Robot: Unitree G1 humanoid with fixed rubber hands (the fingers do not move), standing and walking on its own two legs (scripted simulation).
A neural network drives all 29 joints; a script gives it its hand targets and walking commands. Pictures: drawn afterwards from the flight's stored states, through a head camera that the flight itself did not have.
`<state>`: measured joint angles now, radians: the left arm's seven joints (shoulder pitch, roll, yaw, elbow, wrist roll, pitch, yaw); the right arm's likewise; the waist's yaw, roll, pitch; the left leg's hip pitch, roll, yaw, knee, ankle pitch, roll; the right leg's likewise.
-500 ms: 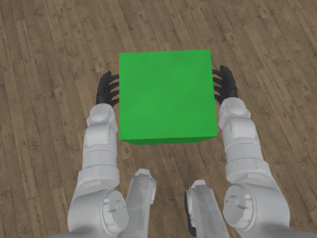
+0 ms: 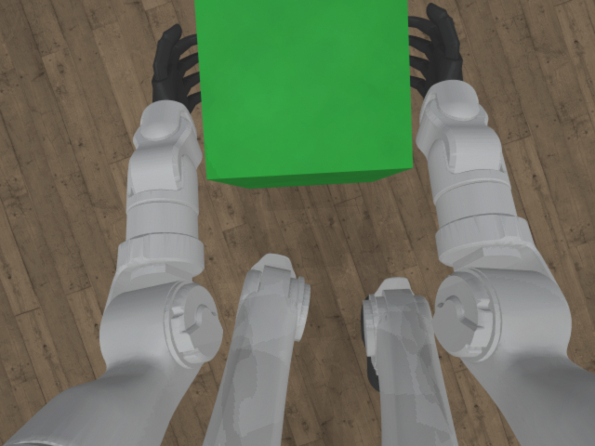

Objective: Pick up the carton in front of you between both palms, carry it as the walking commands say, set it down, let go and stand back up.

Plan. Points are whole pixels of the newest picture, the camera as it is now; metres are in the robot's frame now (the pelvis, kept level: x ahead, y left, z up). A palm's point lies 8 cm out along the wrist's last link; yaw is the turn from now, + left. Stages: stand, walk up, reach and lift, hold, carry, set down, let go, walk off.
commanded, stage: set down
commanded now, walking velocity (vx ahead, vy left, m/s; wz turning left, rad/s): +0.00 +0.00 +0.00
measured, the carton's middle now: (305, 106) +0.51 +0.10 -0.19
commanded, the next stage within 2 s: none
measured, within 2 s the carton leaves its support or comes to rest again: rests again in 0.96 s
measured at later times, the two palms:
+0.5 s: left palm (196, 109) +0.49 +0.26 -0.24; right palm (400, 97) +0.56 -0.03 -0.24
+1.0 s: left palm (205, 124) +0.48 +0.26 -0.27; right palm (400, 105) +0.56 -0.04 -0.27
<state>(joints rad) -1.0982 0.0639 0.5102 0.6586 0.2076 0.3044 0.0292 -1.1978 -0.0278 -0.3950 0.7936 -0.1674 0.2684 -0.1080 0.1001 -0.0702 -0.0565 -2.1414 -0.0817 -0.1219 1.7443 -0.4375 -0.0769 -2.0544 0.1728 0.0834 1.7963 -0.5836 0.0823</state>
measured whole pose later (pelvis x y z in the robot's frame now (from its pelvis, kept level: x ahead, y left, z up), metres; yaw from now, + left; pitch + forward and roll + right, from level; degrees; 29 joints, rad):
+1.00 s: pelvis +0.00 -0.01 -0.09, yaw -1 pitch +40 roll +1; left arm -1.33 0.23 0.46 0.89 0.10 0.23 -0.01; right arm -1.51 -0.19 -0.17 1.08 -0.02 0.20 -0.17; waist 0.16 -0.09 0.32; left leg -2.26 -0.01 -0.07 2.09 -0.53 -0.07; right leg -2.21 0.21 0.07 2.16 -0.65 0.08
